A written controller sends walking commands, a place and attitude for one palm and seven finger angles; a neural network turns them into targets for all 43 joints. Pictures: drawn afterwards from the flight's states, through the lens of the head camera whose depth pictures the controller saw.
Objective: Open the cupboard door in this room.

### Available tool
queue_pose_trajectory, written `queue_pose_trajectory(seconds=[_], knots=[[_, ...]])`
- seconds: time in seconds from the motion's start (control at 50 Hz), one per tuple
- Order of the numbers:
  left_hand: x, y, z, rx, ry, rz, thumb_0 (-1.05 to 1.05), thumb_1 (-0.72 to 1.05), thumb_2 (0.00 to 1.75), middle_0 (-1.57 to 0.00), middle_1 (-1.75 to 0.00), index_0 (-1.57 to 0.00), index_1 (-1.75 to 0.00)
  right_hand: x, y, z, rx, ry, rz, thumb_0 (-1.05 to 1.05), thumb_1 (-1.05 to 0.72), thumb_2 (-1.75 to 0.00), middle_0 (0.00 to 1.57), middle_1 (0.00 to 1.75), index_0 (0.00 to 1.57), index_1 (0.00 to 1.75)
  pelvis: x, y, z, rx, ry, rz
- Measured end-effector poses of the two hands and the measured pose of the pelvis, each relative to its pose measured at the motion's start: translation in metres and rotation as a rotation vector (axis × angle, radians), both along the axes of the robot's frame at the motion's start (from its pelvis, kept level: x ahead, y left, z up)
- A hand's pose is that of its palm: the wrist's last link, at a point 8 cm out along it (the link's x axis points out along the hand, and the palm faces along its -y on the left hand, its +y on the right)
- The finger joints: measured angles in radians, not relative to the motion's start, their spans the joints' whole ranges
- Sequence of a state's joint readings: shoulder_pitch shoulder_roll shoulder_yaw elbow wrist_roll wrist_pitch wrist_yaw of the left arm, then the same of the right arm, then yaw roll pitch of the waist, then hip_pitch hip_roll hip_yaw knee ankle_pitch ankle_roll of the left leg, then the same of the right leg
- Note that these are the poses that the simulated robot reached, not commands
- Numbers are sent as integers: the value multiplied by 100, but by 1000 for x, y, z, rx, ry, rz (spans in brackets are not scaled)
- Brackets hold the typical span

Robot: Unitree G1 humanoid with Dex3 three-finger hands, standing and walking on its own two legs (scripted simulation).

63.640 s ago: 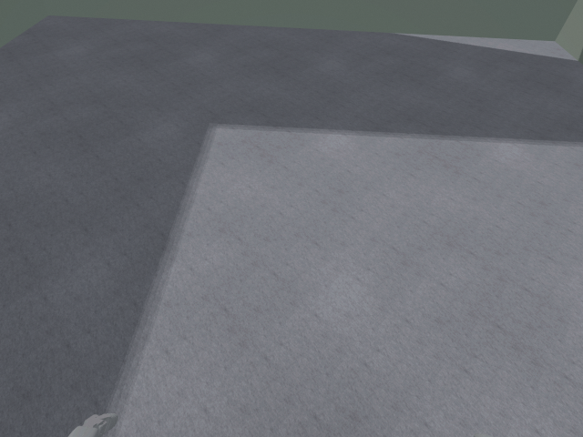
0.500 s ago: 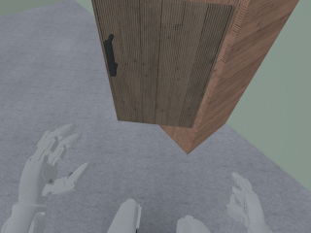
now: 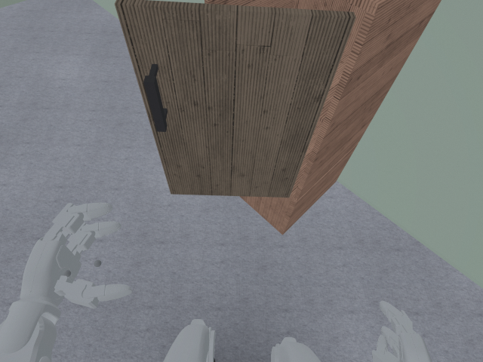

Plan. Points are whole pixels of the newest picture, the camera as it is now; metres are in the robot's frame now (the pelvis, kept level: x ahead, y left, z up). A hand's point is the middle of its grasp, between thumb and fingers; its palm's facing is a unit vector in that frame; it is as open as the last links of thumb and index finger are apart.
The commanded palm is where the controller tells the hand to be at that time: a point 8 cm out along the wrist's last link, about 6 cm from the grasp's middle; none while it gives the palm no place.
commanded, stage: raise the hand with hooked fingers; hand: left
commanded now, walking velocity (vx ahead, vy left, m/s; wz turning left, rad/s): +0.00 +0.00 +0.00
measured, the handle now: (158, 99) +0.58 +0.21 +0.05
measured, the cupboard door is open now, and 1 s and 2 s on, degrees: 45 45 45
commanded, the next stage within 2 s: move the hooked fingers beside the handle in 1.00 s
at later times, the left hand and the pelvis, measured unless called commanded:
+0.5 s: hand (55, 231) +0.28 +0.29 +0.07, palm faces +0.08 -1.00 -0.06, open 14.0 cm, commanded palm +0.25 +0.33 +0.07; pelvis +0.00 +0.01 +0.01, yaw +1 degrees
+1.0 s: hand (78, 233) +0.28 +0.25 +0.07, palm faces +0.05 -1.00 -0.05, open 14.0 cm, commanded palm +0.26 +0.31 +0.07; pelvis +0.00 -0.02 +0.01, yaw +0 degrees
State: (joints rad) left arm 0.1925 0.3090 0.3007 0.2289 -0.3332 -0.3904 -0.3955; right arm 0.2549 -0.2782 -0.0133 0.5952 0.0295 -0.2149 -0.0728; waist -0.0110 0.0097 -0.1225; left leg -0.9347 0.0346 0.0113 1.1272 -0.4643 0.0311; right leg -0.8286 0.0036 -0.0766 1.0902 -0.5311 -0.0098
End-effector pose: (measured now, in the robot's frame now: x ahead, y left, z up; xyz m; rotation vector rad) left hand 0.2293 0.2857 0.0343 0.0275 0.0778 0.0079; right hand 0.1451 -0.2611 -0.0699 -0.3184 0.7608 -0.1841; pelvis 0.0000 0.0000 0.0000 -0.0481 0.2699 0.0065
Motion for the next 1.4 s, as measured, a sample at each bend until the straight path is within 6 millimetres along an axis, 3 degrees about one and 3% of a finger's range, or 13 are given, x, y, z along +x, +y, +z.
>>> queue_pose_trajectory(seconds=[0.16,0.3,0.52,0.7,0.96,1.16,1.4], knots=[[8,29,30,36,-105,86,-1,-37,36,-29,-112,-29,-111,36,37,15,47,-82,100,1,-90,-90,20,30,20,30,3,9,5,-10,-10,12],[12,39,19,14,5,42,-1,-46,32,-29,-118,-30,-117,37,51,15,70,-68,124,1,-90,-90,21,30,20,30,1,12,9,-14,-19,17],[28,54,38,34,-64,60,-1,-50,30,-30,-120,-30,-119,3,29,9,35,25,72,1,-90,-90,21,30,20,30,-2,7,12,-11,-29,16],[30,38,37,17,-44,28,-1,-50,30,-30,-120,-30,-120,-17,6,12,19,42,20,1,-90,-90,20,30,20,30,-2,0,15,0,-30,1],[26,23,35,26,-56,39,-1,-50,30,-30,-120,-30,-120,-8,-1,7,46,25,27,1,-90,-90,20,30,20,30,-2,-14,12,9,-32,1],[31,21,32,13,-41,54,-1,-50,30,-30,-120,-30,-120,4,0,4,59,7,48,1,-90,-90,20,30,20,30,0,-19,10,12,-27,2],[81,23,29,-2,-67,27,-1,-50,30,-30,-120,-30,-120,-7,-7,-7,24,73,18,1,-90,-90,20,30,20,30,1,-17,3,6,3,0]])
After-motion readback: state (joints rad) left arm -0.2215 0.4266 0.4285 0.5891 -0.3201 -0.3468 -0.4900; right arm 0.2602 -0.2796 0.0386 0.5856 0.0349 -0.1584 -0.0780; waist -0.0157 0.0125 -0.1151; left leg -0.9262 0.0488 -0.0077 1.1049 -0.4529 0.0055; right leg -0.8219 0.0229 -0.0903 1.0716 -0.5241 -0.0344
